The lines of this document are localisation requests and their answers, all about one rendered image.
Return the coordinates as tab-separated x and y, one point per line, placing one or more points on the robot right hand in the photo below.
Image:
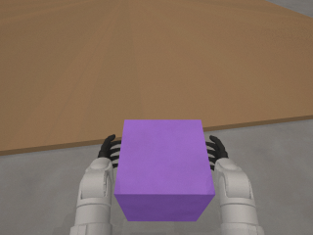
219	152

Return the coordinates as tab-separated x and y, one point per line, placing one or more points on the robot left hand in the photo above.
106	150

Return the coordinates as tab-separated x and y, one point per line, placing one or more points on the left robot forearm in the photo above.
94	200

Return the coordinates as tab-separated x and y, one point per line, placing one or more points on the carton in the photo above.
163	171

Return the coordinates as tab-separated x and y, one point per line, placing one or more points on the right robot forearm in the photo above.
238	208

